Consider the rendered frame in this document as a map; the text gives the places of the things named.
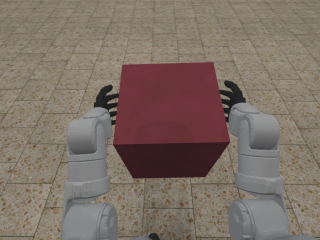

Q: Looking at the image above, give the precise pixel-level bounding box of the right robot hand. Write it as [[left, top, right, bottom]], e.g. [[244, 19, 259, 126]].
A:
[[219, 80, 246, 123]]

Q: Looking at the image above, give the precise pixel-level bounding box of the right robot forearm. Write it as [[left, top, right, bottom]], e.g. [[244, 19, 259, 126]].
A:
[[228, 102, 290, 231]]

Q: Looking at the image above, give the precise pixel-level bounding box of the left robot hand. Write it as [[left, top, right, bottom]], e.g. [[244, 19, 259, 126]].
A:
[[94, 85, 119, 125]]

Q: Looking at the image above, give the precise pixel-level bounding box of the left robot forearm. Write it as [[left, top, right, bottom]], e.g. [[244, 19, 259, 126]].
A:
[[60, 107, 113, 240]]

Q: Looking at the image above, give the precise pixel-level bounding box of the robot left upper arm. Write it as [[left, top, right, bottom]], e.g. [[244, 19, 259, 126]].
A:
[[61, 202, 119, 240]]

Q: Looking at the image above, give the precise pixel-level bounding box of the robot right upper arm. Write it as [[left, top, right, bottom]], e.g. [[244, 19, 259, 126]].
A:
[[228, 199, 319, 240]]

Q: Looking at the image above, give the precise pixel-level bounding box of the carton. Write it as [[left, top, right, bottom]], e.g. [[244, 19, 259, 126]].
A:
[[113, 62, 230, 179]]

